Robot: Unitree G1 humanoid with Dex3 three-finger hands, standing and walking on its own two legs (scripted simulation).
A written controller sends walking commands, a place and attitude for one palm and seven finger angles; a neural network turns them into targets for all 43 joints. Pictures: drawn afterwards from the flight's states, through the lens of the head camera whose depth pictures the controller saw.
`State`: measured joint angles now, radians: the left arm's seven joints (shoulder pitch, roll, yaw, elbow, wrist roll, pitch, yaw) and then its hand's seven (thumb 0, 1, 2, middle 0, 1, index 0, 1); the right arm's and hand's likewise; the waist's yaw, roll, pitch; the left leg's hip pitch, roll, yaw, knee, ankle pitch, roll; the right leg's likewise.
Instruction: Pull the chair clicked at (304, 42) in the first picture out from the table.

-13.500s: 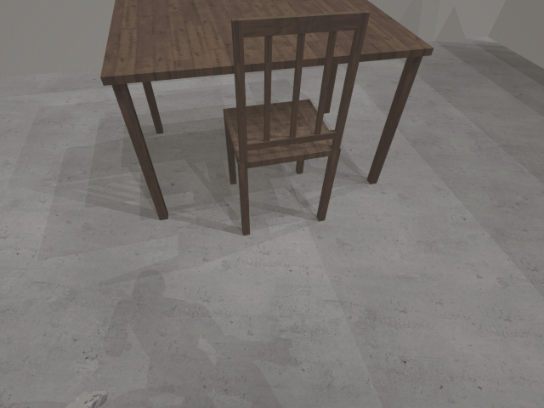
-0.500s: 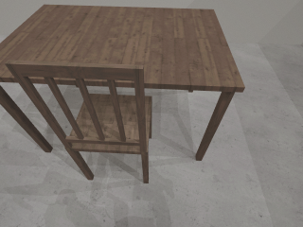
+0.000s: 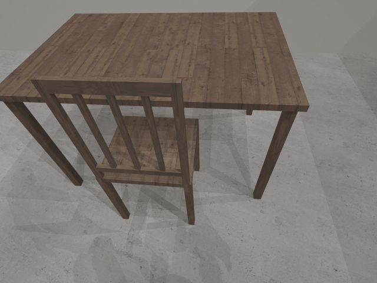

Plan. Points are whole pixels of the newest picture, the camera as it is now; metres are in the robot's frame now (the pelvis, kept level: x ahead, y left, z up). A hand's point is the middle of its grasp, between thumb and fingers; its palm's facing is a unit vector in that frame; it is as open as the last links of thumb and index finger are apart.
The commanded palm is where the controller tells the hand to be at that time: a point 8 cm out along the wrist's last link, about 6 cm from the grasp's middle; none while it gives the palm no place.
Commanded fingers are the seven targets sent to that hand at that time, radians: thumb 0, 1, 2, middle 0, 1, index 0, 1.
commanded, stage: come to a stop and stand still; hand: left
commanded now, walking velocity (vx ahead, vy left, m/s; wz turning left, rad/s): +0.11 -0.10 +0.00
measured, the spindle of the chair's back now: (126, 137) +0.53 +0.27 -0.08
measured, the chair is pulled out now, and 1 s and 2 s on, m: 0.00 0.00 0.00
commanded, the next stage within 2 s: look again from close up in 0.76 s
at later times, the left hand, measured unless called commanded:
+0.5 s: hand out of the picture +0.05 +0.18 -0.18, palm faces +0.05 -0.98 -0.22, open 7.3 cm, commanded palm none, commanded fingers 0.00 0.90 0.90 -0.20 -0.30 -0.20 -0.30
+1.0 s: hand out of the picture +0.01 +0.20 -0.19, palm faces +0.04 -0.98 -0.18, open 7.3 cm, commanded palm none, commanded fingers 0.00 0.90 0.90 -0.20 -0.30 -0.20 -0.30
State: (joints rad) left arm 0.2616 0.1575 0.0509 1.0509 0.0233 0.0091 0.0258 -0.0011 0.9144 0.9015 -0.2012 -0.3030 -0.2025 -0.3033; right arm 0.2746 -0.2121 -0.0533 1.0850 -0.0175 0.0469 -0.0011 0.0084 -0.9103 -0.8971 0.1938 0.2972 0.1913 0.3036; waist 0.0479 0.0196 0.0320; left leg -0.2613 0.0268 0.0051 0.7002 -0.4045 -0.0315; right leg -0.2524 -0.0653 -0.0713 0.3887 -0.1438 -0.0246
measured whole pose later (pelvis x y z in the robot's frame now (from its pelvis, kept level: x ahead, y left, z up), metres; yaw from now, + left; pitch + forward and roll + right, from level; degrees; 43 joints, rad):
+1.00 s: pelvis +0.02 +0.03 -0.01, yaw +0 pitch -1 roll -2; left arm 0.29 0.13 0.00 1.11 0.01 -0.03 0.04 0.00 0.92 0.90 -0.20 -0.30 -0.20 -0.30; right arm 0.24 -0.18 -0.02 1.05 -0.01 -0.01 -0.03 0.01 -0.92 -0.90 0.20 0.30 0.19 0.30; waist 0.00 0.05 0.05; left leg -0.20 0.06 0.03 0.56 -0.34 0.00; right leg -0.22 0.02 -0.09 0.47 -0.24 -0.02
